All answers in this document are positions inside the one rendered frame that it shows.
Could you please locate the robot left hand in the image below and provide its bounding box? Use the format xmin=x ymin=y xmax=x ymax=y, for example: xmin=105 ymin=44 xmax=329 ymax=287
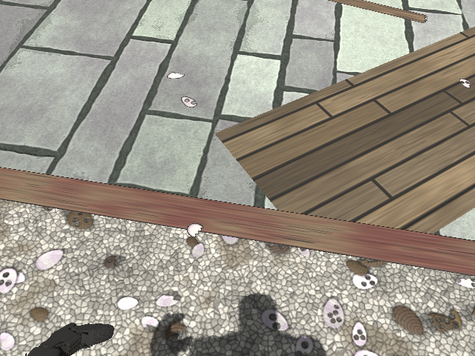
xmin=25 ymin=323 xmax=114 ymax=356

